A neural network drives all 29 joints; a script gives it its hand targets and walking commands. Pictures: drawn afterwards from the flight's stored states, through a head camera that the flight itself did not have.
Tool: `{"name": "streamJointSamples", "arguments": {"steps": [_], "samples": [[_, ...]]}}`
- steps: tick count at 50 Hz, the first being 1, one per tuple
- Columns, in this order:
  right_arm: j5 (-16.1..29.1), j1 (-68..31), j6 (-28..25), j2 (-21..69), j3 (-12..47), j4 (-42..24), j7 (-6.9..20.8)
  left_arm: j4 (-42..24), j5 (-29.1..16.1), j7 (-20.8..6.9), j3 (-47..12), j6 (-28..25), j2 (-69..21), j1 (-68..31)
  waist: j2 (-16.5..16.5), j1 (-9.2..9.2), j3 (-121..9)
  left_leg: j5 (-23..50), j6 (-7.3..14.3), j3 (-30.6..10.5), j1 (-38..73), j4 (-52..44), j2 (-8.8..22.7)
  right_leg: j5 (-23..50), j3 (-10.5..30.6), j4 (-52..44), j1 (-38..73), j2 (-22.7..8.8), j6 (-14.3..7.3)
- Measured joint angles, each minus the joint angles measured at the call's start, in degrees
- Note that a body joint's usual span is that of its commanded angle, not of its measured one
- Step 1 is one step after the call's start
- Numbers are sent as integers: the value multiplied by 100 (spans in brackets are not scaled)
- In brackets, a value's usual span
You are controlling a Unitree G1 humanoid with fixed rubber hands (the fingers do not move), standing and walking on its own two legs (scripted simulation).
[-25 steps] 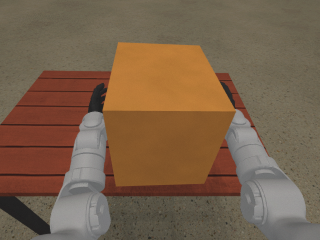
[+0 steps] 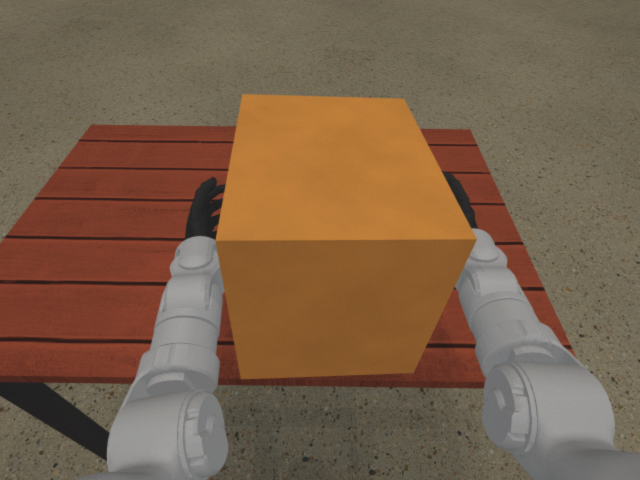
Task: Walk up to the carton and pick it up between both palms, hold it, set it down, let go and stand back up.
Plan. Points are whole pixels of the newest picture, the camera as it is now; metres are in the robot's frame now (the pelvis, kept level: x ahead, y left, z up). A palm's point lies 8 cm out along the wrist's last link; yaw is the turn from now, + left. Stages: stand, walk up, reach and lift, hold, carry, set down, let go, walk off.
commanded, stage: set down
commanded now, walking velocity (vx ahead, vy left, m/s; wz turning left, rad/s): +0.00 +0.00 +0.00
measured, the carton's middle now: (326, 231) +0.44 +0.05 +0.07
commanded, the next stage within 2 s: none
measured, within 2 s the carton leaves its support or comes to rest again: rests again in 0.52 s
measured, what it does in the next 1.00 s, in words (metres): stands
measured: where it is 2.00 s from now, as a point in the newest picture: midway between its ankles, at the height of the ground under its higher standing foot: outside the picture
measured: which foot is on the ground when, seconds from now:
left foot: down 0.00-1.00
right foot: down 0.00-1.00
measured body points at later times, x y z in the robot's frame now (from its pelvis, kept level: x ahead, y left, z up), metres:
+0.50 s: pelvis +0.00 +0.00 +0.00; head +0.01 +0.02 +0.45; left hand +0.39 +0.22 +0.08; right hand +0.44 -0.12 +0.10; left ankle +0.02 +0.14 -0.75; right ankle -0.03 -0.07 -0.75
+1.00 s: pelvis +0.00 +0.01 +0.00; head +0.02 +0.02 +0.45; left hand +0.39 +0.22 +0.08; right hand +0.43 -0.12 +0.09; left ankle +0.02 +0.14 -0.75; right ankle -0.03 -0.07 -0.75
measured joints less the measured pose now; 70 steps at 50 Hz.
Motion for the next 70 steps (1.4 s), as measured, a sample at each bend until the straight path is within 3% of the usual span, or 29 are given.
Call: {"name": "streamJointSamples", "arguments": {"steps": [37,70], "samples": [[-628,70,-607,181,-735,179,268,368,226,-14,169,-821,-91,171,-100,43,18,19,57,77,-117,15,-31,14,62,57,-155,-40,41],[-1208,355,-813,447,-1349,-314,613,105,593,-230,506,-1123,-325,378,-98,17,224,-1,119,119,46,-10,-89,-58,89,139,-45,-101,85]]}}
